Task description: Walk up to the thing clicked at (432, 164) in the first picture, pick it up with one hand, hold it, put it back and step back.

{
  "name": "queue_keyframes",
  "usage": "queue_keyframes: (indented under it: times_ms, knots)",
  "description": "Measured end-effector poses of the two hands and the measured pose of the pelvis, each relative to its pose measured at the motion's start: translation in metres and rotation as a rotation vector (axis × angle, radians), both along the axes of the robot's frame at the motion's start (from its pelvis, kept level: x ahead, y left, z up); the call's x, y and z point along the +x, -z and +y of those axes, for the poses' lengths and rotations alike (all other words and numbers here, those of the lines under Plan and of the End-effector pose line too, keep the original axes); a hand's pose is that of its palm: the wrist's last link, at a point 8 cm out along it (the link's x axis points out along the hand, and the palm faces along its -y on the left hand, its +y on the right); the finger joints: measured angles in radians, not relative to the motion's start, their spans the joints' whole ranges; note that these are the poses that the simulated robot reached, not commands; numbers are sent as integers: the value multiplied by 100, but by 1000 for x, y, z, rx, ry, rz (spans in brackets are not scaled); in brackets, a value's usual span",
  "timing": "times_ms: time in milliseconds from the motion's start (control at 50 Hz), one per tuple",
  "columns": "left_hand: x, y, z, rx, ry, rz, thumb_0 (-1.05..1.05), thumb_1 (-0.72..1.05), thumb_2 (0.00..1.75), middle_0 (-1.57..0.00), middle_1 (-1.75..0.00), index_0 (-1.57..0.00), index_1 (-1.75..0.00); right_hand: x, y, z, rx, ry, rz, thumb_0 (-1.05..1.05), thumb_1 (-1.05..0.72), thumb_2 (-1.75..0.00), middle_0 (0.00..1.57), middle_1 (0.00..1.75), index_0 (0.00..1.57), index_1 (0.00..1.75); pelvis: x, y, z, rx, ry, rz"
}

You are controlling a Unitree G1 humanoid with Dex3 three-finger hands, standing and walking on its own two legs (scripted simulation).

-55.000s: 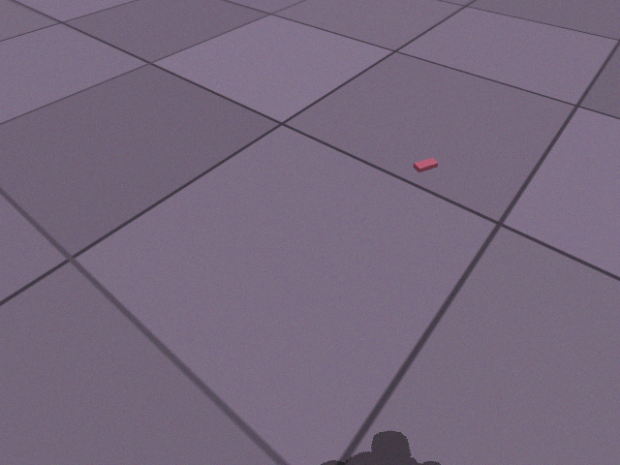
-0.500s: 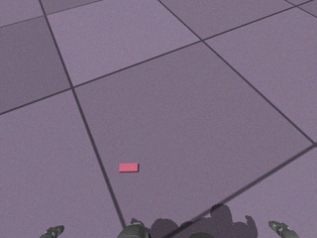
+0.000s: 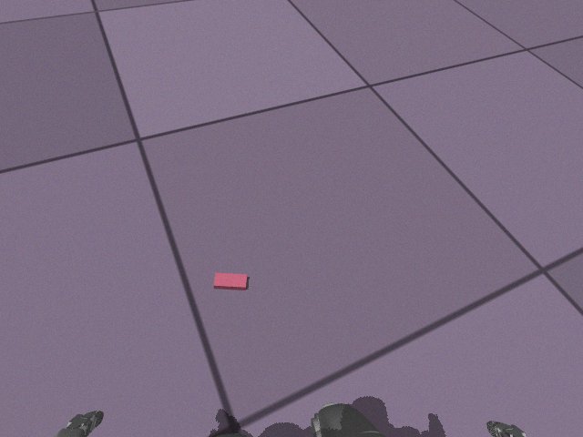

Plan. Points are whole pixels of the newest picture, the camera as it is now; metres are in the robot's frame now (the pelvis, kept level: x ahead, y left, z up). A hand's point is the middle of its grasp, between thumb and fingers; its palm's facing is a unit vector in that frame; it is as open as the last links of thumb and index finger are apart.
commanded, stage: step back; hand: left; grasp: from above
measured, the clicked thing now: (230, 281) +0.68 +0.20 -0.76
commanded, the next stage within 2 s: none
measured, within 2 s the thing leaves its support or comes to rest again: neither
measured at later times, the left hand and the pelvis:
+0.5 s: hand out of the picture -0.07 +0.22 -0.14, palm faces -0.04 -0.90 -0.43, open 7.4 cm; pelvis -0.17 -0.05 -0.01, yaw -1 degrees
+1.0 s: hand out of the picture -0.28 +0.17 -0.15, palm faces -0.03 -0.91 -0.41, open 7.4 cm; pelvis -0.35 -0.10 -0.01, yaw -1 degrees
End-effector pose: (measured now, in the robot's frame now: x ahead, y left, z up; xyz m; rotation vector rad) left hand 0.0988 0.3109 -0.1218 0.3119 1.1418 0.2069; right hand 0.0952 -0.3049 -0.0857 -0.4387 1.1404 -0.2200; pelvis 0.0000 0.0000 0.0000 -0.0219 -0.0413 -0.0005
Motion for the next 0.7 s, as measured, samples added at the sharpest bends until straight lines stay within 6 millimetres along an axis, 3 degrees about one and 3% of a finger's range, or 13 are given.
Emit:
queue_keyframes:
  times_ms: [180,280,380,540,600,700]
  knots:
    - [-73,3,-9,35,41,84,1,90,90,-20,-30,-20,-30,-45,4,-21,7,14,-99,0,-89,-90,21,30,21,30,-63,8,-17,5,66,-4]
    - [-115,0,-30,60,52,78,1,90,90,-20,-30,-20,-30,-85,25,-52,25,38,-108,0,-89,-90,21,30,21,30,-104,20,-36,-9,75,-15]
    - [-161,-18,-48,64,37,86,1,90,90,-20,-30,-20,-30,-137,29,-65,45,83,-46,1,-90,-90,21,30,20,30,-132,8,-46,48,64,-9]
    - [-172,-22,-50,86,43,-38,1,90,90,-20,-30,-21,-30,-219,36,-65,33,47,90,1,-90,-90,20,30,20,30,-182,10,-50,45,-11,12]
    - [-177,-12,-47,67,40,-89,1,90,90,-20,-30,-21,-30,-242,39,-58,22,32,111,1,-90,-90,20,30,20,30,-205,18,-49,64,-32,-4]
    - [-206,-10,-58,25,24,-74,1,90,90,-20,-30,-20,-30,-269,26,-55,33,13,87,1,-90,-90,21,30,21,30,-239,9,-54,28,-33,-6]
